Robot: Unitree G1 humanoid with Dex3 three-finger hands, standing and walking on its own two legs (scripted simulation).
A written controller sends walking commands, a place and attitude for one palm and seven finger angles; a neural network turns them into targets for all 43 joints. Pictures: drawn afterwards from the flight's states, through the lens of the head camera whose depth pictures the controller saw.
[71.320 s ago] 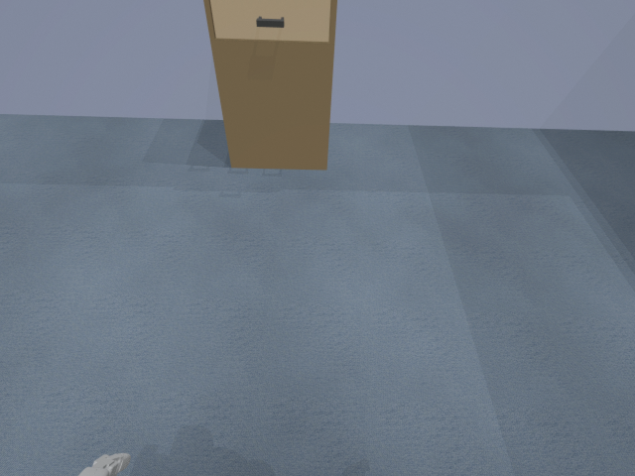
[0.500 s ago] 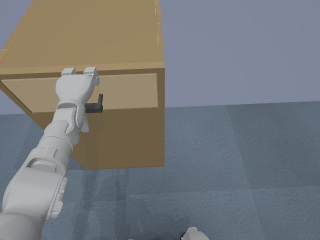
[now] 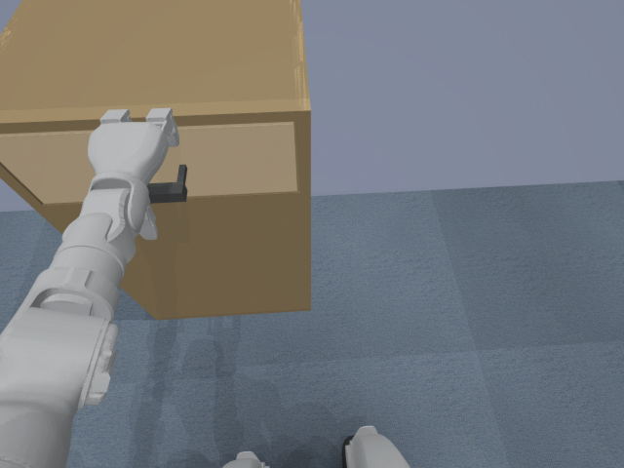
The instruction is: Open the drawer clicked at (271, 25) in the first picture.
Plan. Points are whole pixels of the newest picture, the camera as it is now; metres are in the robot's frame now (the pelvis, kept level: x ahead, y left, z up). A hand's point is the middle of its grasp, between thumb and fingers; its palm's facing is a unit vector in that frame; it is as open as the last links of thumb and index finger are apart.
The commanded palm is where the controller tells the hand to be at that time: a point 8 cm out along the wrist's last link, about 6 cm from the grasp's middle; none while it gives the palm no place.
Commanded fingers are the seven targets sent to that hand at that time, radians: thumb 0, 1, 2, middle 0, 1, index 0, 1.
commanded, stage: re-aim the fingers above the handle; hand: left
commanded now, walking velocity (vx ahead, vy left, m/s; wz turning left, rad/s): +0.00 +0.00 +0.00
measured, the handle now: (153, 182) +0.54 +0.22 -0.01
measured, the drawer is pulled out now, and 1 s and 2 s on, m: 0.00 0.00 0.00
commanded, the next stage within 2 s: lower the fingers behind the handle in 0.74 s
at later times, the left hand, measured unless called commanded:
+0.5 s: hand (121, 193) +0.49 +0.24 +0.03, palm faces -0.07 +0.02 -1.00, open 13.8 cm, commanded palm +0.48 +0.24 +0.09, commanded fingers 0.00 -0.50 0.30 -0.30 -1.20 -0.30 -1.20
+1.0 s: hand (134, 185) +0.50 +0.22 +0.04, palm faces -0.03 +0.00 -1.00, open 13.7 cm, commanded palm +0.47 +0.22 +0.08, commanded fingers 0.00 -0.50 0.30 -0.30 -1.20 -0.30 -1.20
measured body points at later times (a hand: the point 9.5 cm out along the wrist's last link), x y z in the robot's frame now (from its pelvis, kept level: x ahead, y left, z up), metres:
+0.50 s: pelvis +0.00 +0.01 -0.01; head +0.11 +0.00 +0.43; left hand +0.49 +0.24 +0.08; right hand +0.01 -0.27 -0.13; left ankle +0.00 +0.13 -0.70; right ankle +0.06 -0.13 -0.70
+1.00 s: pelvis +0.03 +0.01 +0.00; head +0.12 +0.00 +0.45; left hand +0.49 +0.22 +0.09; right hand +0.09 -0.25 -0.13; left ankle +0.00 +0.13 -0.70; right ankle +0.06 -0.13 -0.70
